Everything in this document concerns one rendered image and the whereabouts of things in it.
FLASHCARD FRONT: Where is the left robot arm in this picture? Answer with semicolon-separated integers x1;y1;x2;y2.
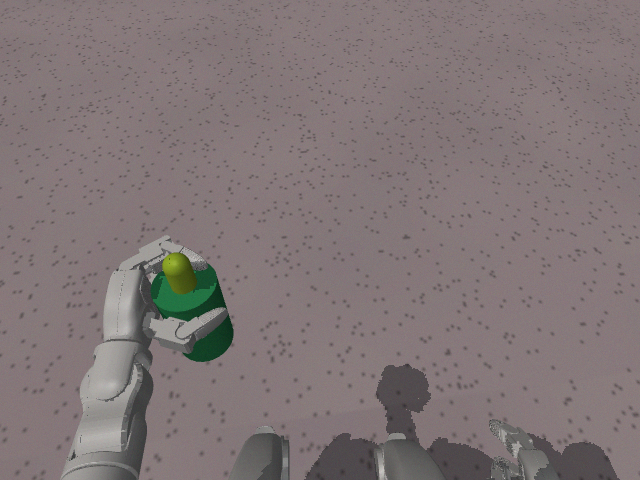
60;339;153;480

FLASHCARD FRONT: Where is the bottle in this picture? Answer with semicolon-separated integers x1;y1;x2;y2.
151;252;234;362

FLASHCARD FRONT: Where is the left robot hand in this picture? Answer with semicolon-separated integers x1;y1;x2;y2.
103;235;228;354

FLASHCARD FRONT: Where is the right robot hand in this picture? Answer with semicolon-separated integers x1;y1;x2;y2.
485;419;560;480

